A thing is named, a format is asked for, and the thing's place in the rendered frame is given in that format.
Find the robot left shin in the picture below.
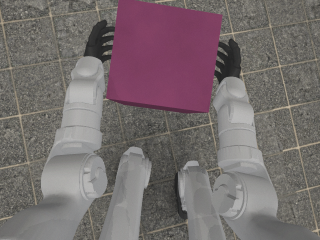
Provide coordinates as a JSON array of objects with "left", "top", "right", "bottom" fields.
[{"left": 115, "top": 146, "right": 145, "bottom": 180}]

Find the right robot forearm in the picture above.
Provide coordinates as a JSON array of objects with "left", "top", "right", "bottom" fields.
[{"left": 212, "top": 76, "right": 273, "bottom": 186}]

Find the robot right upper arm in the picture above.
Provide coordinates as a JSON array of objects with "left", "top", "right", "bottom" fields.
[{"left": 211, "top": 170, "right": 320, "bottom": 240}]

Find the robot shin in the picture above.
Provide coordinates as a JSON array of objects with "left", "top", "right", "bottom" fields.
[
  {"left": 180, "top": 160, "right": 210, "bottom": 211},
  {"left": 115, "top": 146, "right": 145, "bottom": 180}
]

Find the carton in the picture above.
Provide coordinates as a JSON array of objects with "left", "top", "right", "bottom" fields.
[{"left": 106, "top": 0, "right": 223, "bottom": 114}]

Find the robot right hand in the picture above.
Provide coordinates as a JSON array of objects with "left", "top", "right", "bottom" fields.
[{"left": 214, "top": 38, "right": 242, "bottom": 84}]

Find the robot right shin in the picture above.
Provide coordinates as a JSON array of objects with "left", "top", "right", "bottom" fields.
[{"left": 180, "top": 160, "right": 210, "bottom": 211}]

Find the robot left hand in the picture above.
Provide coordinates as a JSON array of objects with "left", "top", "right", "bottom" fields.
[{"left": 84, "top": 20, "right": 115, "bottom": 63}]

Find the robot left upper arm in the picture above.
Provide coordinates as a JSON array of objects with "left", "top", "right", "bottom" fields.
[{"left": 0, "top": 152, "right": 108, "bottom": 240}]

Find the left robot forearm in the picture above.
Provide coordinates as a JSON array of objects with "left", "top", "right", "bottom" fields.
[{"left": 41, "top": 56, "right": 106, "bottom": 194}]

